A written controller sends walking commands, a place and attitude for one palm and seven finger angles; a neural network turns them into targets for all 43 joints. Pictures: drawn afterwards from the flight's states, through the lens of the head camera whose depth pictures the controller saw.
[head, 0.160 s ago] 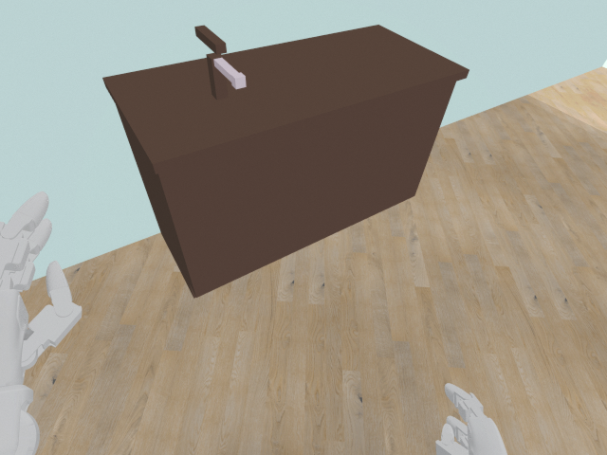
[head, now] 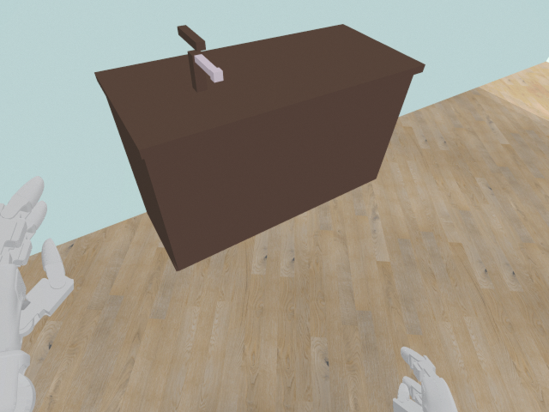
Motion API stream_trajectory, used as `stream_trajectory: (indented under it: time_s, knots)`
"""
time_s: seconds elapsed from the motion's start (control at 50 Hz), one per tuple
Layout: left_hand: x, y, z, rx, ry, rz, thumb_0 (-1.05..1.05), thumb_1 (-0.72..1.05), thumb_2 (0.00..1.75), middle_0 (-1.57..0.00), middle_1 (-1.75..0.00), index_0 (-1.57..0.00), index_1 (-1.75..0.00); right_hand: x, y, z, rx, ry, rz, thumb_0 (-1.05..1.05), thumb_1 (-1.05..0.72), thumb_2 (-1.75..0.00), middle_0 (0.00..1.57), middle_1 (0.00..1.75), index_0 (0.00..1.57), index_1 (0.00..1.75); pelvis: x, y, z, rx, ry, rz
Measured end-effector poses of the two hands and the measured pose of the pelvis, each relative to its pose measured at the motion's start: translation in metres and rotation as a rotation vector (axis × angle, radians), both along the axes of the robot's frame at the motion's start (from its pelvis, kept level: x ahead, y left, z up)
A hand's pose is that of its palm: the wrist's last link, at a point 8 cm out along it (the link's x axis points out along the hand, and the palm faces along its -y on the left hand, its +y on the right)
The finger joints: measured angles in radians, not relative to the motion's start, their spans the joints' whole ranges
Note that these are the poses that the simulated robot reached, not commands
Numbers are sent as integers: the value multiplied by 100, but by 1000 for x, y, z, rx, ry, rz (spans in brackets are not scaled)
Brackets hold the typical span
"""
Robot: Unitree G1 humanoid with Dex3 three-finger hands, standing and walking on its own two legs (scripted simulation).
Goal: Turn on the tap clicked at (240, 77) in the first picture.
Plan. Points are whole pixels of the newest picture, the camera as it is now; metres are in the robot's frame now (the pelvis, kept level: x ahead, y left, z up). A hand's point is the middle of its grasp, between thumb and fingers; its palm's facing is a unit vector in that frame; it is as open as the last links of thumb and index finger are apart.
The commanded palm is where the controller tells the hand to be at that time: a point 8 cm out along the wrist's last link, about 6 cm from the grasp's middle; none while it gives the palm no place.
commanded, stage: stand and wait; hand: left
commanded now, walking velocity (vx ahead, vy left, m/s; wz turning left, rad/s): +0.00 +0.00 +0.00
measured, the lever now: (216, 75) +0.92 +0.23 +0.05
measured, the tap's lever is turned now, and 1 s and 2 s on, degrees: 0 0 0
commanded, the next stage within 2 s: look at it before walking up in 0.10 s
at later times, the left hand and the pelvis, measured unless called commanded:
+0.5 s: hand (73, 289) +0.20 +0.24 +0.15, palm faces +0.41 -0.84 -0.36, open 7.4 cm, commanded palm +0.16 +0.27 +0.18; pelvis -0.01 -0.01 +0.00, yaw -2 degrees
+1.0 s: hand (155, 271) +0.23 +0.16 +0.16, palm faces +0.21 -0.88 -0.42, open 7.4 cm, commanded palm +0.19 +0.21 +0.18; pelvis -0.03 -0.03 -0.01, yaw -14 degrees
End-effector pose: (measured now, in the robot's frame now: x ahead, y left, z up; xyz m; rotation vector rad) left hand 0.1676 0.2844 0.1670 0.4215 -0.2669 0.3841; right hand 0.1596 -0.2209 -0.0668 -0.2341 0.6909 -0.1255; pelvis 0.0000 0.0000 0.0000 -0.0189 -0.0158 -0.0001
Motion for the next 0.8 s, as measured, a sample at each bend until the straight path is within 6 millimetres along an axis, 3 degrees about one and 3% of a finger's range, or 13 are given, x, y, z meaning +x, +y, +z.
stream_trajectory:
  time_s: [0.52, 0.66, 0.8]
  knots:
    - [-5, -9, -2, 8, 6, -2, 1, 90, 90, -21, -30, -21, -30, -18, -13, -7, 16, 1, -34, 2, -90, -89, 21, 30, 20, 30, -12, -7, -4, 10, 1, -48]
    - [6, -34, -3, 15, -35, -61, 1, 90, 90, -21, -30, -21, -30, -26, -28, -14, 35, -31, -72, 1, -90, -89, 21, 30, 20, 30, -22, -17, -15, 36, -4, -96]
    - [8, -70, 3, 71, -54, -129, 1, 89, 90, -21, -30, -21, -30, -47, -53, -36, 70, -5, -111, 1, -90, -89, 21, 30, 20, 30, -29, -35, -26, 51, -4, -127]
